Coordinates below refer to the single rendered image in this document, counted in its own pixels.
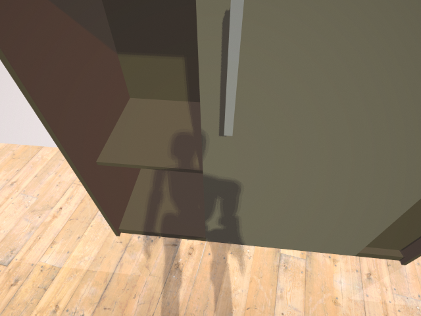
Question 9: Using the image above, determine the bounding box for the handle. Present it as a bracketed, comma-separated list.
[224, 0, 244, 136]

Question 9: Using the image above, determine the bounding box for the wardrobe door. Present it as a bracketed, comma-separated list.
[196, 0, 421, 256]
[366, 199, 421, 251]

